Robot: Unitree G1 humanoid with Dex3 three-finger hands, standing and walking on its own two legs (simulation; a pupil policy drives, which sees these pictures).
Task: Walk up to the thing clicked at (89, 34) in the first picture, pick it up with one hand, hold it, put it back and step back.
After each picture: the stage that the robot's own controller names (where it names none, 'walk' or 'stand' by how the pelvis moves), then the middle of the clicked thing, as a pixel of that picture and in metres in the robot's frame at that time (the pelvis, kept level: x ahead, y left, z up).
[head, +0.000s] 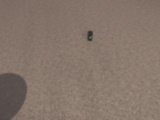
stand; (90, 36) +1.50 -0.10 -0.72
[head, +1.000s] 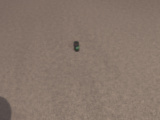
walk; (76, 46) +1.37 +0.16 -0.70
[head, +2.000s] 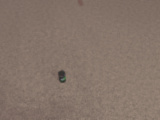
walk; (62, 76) +0.85 +0.23 -0.70
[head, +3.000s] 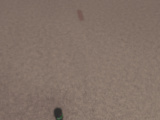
walk; (58, 114) +0.51 +0.20 -0.70
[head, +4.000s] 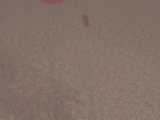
stand; out of the picture +0.34 +0.19 -0.71
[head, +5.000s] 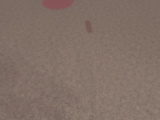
stand; out of the picture +0.33 +0.18 -0.72
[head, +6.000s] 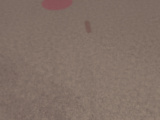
stand; out of the picture +0.34 +0.18 -0.72
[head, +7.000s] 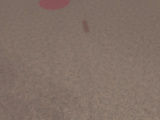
stand; out of the picture +0.32 +0.19 -0.73
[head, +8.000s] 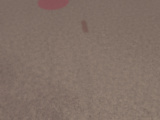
stand; out of the picture +0.32 +0.19 -0.73
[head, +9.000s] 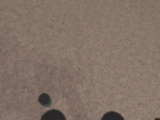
go down; (45, 100) +0.36 +0.21 -0.53
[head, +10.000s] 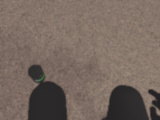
go down; (37, 74) +0.41 +0.25 -0.33
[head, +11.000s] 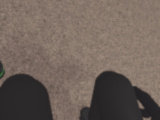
close in; out of the picture +0.37 +0.28 -0.24
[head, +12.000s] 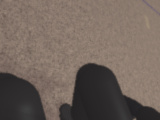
close; out of the picture +0.36 +0.29 -0.21
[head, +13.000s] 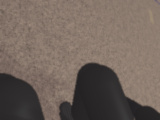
lift; out of the picture +0.35 +0.30 -0.21
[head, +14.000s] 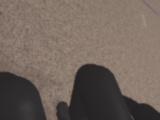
lift; out of the picture +0.34 +0.29 -0.22
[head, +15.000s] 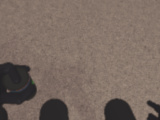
lift; (21, 85) +0.32 +0.21 -0.01
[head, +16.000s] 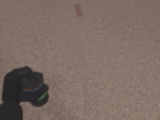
hold; (36, 89) +0.33 +0.18 +0.01
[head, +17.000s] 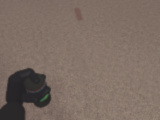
hold; (38, 91) +0.33 +0.17 +0.00
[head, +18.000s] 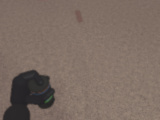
hold; (42, 92) +0.32 +0.16 +0.01
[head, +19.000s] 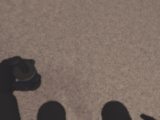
crouch; (28, 76) +0.37 +0.20 -0.08
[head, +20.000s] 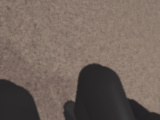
lower; out of the picture +0.37 +0.31 -0.22
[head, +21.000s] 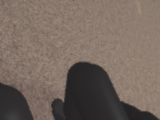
lower; out of the picture +0.39 +0.31 -0.22
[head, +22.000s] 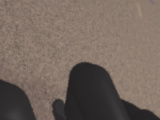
lower; out of the picture +0.39 +0.31 -0.22
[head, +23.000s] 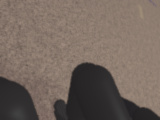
lower; out of the picture +0.38 +0.31 -0.22
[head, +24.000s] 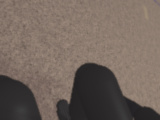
loosen; out of the picture +0.37 +0.31 -0.22
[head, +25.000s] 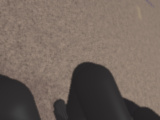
withdraw; out of the picture +0.36 +0.30 -0.22
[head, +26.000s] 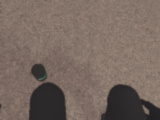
walk; (39, 73) +0.42 +0.24 -0.36
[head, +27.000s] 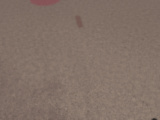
stand; out of the picture +0.34 +0.18 -0.66
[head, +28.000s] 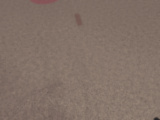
stand; out of the picture +0.36 +0.19 -0.66
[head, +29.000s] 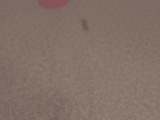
stand; out of the picture +0.37 +0.17 -0.71
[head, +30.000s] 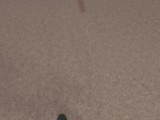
walk; out of the picture +0.40 +0.20 -0.69
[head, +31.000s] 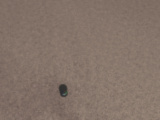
walk; (63, 90) +0.59 +0.16 -0.69
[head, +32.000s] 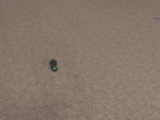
walk; (53, 65) +0.89 +0.27 -0.70
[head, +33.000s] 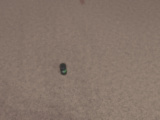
stand; (63, 69) +0.96 +0.20 -0.71
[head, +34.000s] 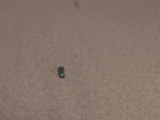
stand; (61, 72) +0.97 +0.23 -0.73
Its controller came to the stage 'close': yes
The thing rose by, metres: 0.71
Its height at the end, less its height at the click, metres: +0.00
